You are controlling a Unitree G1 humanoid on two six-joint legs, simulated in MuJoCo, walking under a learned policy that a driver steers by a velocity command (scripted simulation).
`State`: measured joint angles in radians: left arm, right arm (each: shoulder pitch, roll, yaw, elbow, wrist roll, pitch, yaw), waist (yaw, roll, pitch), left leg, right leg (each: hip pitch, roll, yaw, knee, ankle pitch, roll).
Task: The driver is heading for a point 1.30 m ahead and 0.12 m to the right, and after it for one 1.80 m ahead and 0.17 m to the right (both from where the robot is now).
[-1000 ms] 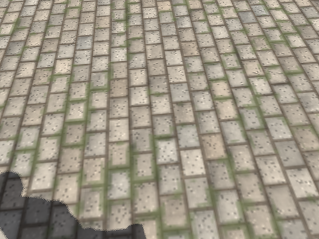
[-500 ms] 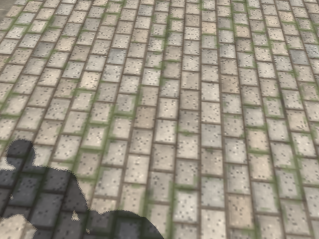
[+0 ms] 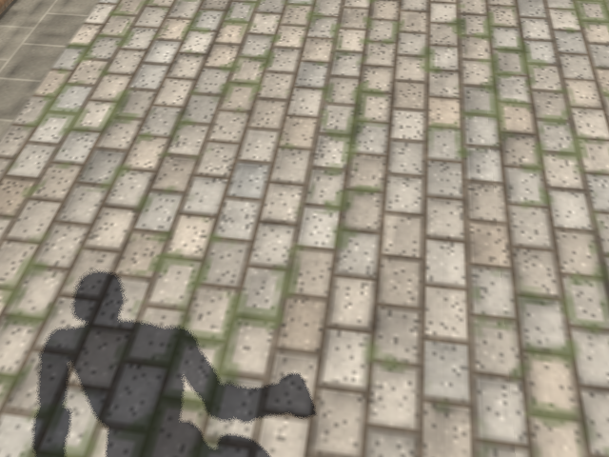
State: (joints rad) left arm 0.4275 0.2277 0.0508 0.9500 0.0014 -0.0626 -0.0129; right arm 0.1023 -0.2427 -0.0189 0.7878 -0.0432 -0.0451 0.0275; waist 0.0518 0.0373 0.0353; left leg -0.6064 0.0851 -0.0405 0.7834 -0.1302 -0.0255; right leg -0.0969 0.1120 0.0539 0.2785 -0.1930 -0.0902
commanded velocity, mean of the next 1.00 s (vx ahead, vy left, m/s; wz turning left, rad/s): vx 0.50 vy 0.00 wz -0.18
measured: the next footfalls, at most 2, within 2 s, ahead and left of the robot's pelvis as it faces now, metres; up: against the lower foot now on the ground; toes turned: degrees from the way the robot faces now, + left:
left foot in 0.18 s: +0.26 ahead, +0.13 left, +0.00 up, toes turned -7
right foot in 0.68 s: +0.45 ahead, -0.15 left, +0.00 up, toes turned -22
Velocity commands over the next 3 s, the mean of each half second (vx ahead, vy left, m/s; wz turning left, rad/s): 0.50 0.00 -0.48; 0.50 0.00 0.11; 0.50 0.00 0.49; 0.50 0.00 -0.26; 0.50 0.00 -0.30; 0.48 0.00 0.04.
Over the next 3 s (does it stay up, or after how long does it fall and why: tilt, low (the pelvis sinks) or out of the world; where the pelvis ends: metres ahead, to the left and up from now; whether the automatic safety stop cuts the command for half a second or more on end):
stays up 1.59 -0.21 0.00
